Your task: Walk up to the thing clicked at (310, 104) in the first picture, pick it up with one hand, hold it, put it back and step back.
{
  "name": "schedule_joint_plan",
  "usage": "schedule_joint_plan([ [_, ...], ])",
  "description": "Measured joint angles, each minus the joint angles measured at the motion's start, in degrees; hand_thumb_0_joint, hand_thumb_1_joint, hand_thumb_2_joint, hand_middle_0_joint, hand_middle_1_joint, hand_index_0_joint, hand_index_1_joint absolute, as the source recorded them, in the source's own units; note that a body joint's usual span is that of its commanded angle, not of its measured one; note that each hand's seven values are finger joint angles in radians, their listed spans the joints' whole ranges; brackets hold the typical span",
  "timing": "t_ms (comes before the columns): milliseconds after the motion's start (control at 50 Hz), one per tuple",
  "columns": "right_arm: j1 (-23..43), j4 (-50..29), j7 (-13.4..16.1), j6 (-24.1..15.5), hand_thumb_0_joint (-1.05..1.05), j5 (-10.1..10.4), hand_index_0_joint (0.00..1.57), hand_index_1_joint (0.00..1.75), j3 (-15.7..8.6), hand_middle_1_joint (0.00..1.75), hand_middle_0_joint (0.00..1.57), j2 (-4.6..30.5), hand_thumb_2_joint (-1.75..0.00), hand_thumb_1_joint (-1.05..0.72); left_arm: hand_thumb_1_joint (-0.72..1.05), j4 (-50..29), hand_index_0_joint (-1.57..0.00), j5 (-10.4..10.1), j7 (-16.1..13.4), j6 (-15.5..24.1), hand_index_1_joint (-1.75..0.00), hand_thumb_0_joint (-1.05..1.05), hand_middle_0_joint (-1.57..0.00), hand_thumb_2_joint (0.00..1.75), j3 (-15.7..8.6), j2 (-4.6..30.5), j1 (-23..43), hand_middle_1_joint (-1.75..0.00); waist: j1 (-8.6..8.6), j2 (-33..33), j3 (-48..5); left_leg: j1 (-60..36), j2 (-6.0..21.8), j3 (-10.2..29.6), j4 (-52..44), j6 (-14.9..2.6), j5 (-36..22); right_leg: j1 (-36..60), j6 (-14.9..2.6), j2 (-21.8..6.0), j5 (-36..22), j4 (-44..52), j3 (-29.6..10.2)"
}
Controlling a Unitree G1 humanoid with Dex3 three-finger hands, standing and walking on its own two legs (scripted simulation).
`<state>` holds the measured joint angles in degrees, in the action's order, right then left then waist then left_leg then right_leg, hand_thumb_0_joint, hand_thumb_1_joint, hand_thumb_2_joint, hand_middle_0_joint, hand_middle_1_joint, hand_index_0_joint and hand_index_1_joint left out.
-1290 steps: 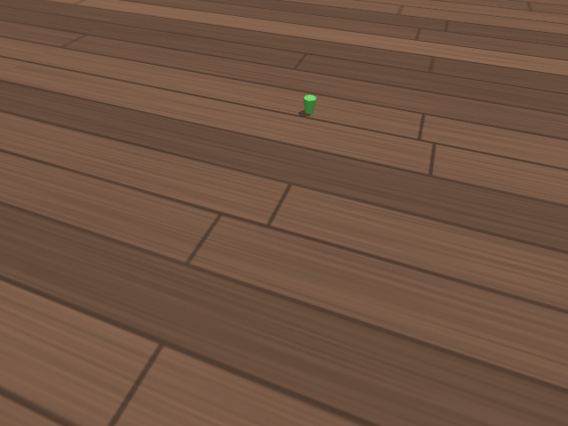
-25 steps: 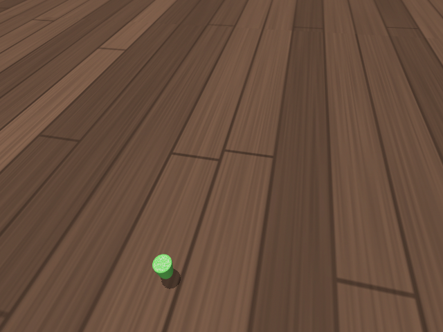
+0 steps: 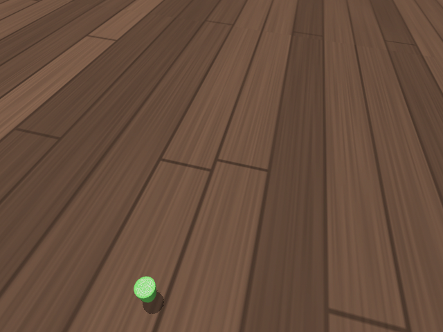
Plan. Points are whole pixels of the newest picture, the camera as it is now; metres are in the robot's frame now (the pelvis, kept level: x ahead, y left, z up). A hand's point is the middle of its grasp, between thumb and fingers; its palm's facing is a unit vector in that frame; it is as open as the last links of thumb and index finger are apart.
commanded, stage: walk up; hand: left
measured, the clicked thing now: (146, 291) +0.41 +0.29 -0.70
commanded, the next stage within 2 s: stand in 1.28 s
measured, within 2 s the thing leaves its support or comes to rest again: neither
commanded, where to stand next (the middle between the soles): +0.06 +0.02 m, yaw +4 degrees
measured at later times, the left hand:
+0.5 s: hand out of the picture +0.15 +0.24 -0.12, palm faces +0.00 -0.93 -0.37, open 7.4 cm
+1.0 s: hand out of the picture +0.12 +0.25 -0.13, palm faces +0.00 -0.94 -0.33, open 7.4 cm
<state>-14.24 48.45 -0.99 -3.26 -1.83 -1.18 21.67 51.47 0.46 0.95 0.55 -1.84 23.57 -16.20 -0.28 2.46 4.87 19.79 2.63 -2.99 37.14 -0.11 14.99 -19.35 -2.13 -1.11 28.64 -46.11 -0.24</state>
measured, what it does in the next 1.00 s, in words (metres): stands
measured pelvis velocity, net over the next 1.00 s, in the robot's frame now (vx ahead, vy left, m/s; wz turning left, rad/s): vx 0.04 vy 0.00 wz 0.01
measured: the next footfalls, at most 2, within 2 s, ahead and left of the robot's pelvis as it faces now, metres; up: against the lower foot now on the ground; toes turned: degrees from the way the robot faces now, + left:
none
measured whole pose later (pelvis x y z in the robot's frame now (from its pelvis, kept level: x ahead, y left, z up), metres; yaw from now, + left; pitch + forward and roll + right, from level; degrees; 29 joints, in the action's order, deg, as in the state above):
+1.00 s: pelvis +0.04 +0.00 +0.03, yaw +1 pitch -2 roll +0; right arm -5.4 66.3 -0.4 -1.1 -0.6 0.2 20.4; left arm 67.0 0.6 0.7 0.2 -0.9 20.2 -5.0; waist 0.2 0.1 2.6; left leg 7.7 1.9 -1.3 19.5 1.0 9.7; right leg -4.1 1.3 -1.7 11.6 -17.9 1.4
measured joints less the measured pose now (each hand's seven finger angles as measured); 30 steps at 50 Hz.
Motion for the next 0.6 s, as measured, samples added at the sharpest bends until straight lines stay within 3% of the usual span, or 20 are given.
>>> schedule_joint_plan([
  [60, 0.89, 0.54, 0.06, 0.86, 0.01, 0.62, 0.20, 0.30, 0.22, 0.30, 0.21, 0.80, -0.89, -0.91, 0.90, 1.59, -0.20, 0.45, -0.19, 0.93, -0.30, 0.00, -0.20, 0.90, -0.15, -0.63, 0.36, -0.30, 0.19, -1.82, 0.03, 0.17, 1.31, 0.84, 2.38, 1.06, 1.95, 2.65, 1.14, 0.36, -9.88, 8.00, 1.13],
  [160, 2.61, 4.14, 0.36, 1.98, 0.01, 1.65, 0.20, 0.30, 0.39, 0.30, 0.20, 0.66, -0.89, -0.91, 0.90, 3.91, -0.20, 0.60, -0.21, 0.98, -0.30, 0.01, -0.20, 0.90, 0.79, -1.50, 1.34, -0.30, -0.02, -2.90, -1.22, -1.96, 0.25, 1.88, 0.04, 1.40, 1.95, 3.96, 2.20, 0.04, -8.40, 8.35, 1.19],
  [280, 5.00, 7.95, 0.32, 1.61, 0.01, 2.14, 0.20, 0.30, 1.28, 0.30, 0.20, 0.34, -0.89, -0.91, 0.90, 5.80, -0.21, -0.22, -0.47, 1.32, -0.30, 0.01, -0.20, 0.90, 1.25, -2.34, 5.64, -0.30, -0.07, -3.85, -0.89, -4.45, 0.17, 2.11, -3.25, 1.83, 1.36, 6.59, 2.19, 0.02, -9.12, 11.71, 1.57],
  [600, 9.25, 15.37, 0.43, 2.22, 0.01, 1.53, 0.20, 0.30, 1.77, 0.30, 0.20, -0.41, -0.89, -0.91, 0.90, 11.23, -0.20, -0.33, -0.51, 0.33, -0.30, 0.00, -0.20, 0.90, 1.53, -3.19, 13.24, -0.30, 0.80, -3.10, -1.70, -10.23, 0.17, 2.04, -13.40, 2.00, -3.28, 12.74, 2.42, 0.25, -14.19, 22.65, 1.87],
])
